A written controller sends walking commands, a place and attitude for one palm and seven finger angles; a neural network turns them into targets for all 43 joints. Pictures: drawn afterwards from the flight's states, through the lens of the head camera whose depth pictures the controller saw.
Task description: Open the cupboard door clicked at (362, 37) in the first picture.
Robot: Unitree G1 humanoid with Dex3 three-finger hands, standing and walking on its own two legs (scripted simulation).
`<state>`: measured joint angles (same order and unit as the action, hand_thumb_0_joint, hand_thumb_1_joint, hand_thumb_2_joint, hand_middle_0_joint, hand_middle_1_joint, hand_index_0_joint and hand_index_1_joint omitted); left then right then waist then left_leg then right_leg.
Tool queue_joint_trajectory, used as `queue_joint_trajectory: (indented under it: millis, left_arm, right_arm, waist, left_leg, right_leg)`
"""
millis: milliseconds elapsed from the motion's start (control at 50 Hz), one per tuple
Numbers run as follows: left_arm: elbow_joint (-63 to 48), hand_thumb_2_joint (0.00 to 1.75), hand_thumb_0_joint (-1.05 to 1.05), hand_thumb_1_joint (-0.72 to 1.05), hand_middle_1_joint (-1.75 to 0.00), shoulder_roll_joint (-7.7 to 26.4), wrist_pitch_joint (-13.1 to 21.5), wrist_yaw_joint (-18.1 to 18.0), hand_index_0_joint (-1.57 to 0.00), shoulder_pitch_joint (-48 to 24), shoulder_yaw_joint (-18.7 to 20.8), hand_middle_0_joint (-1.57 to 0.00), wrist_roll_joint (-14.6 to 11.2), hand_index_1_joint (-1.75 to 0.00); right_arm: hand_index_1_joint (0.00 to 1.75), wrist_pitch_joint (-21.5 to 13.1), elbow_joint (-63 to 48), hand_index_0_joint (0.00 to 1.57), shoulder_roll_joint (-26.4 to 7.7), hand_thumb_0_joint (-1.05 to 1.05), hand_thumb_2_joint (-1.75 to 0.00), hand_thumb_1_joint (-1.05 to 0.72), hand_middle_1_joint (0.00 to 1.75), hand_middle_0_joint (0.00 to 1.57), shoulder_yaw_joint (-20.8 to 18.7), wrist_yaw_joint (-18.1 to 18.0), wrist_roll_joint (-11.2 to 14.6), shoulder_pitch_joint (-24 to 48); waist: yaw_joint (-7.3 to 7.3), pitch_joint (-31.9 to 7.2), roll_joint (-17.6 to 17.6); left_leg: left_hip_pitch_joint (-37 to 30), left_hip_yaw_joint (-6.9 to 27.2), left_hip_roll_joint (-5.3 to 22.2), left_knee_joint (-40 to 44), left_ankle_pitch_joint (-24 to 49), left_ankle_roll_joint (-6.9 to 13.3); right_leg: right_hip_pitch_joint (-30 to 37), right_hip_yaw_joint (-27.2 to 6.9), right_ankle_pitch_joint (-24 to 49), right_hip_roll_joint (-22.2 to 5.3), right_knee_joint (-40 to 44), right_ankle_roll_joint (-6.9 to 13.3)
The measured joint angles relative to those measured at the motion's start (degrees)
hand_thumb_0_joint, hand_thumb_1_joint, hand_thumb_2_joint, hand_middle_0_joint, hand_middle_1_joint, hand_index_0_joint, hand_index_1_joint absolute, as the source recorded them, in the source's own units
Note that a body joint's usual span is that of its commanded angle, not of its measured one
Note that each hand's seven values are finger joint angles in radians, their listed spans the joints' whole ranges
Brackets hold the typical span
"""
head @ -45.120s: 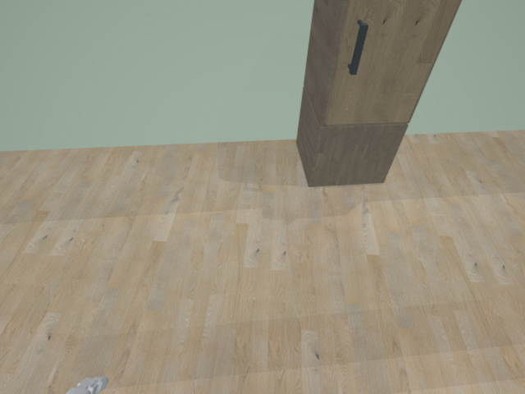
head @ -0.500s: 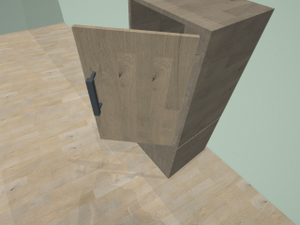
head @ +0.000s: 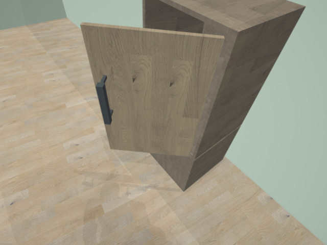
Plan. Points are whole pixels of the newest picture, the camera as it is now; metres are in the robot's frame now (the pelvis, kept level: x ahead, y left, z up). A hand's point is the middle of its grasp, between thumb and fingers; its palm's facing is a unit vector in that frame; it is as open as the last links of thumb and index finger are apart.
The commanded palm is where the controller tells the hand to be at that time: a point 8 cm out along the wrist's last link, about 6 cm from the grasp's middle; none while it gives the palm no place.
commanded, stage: look again from close up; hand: left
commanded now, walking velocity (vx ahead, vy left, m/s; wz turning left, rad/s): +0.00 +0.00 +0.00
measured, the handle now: (106, 100) +0.56 +0.24 +0.00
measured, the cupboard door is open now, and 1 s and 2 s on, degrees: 47 47 47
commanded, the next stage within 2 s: raise the hand with hooked fingers in 1.82 s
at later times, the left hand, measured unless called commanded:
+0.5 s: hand out of the picture -0.01 +0.18 -0.19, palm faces +0.01 -0.99 -0.14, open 7.3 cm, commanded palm none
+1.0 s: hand out of the picture -0.02 +0.18 -0.18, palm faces +0.00 -0.99 -0.13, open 7.3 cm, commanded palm none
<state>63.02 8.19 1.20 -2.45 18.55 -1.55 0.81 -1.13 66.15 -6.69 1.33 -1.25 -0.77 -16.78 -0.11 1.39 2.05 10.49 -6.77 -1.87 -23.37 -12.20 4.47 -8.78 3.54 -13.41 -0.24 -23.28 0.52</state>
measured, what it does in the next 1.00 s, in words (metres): stands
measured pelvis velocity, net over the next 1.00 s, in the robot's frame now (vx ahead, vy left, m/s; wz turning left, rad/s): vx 0.01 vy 0.03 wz -0.02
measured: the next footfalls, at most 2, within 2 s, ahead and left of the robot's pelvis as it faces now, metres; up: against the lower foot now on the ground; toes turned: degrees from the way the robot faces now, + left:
none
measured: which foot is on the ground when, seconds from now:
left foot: down 0.00-1.00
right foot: down 0.00-1.00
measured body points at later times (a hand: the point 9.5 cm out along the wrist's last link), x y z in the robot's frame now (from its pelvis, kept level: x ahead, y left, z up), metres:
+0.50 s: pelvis +0.01 +0.03 +0.00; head +0.01 +0.05 +0.45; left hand -0.01 +0.24 -0.17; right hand +0.00 -0.19 -0.15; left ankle +0.01 +0.06 -0.74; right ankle -0.01 -0.11 -0.74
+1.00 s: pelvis +0.01 +0.03 +0.00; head +0.02 +0.05 +0.45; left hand -0.01 +0.23 -0.17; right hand -0.02 -0.18 -0.15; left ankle +0.01 +0.06 -0.74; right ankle -0.01 -0.11 -0.74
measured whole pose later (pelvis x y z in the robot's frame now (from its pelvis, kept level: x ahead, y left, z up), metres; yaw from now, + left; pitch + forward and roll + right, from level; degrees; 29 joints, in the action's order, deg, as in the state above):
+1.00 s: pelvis +0.01 +0.03 +0.00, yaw -1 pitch -1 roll +0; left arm 64.0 7.2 0.1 -2.8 19.0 -0.8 1.2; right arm -1.5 66.3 -5.8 0.7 -2.1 -0.7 -18.2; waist 0.0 1.6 2.5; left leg 8.3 -8.6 -5.0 -19.4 -11.2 7.0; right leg -9.0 1.5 -13.9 -3.1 -23.7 -2.1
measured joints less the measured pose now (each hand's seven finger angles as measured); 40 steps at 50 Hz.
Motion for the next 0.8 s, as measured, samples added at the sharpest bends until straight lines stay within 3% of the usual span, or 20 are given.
queue_joint_trajectory:
  millis: [800]
  left_arm:
    - [0.85, 0.9, 0.0, 0.91, -0.3, -0.29, -1.15, -0.36, -0.2, 0.41, 0.76, -0.2, 0.3, -0.3]
  right_arm:
    - [0.3, -0.41, -0.13, 0.2, 0.65, 0.01, -0.9, -0.9, 0.3, 0.2, -0.47, -0.84, 0.11, -1.09]
  waist:
    - [0.05, 0.26, 0.52]
  left_leg:
    - [-2.3, -1.73, -3.2, 3.66, 0.82, 2.73]
  right_leg:
    - [0.15, -1.93, -0.45, -2.97, -0.37, -2.77]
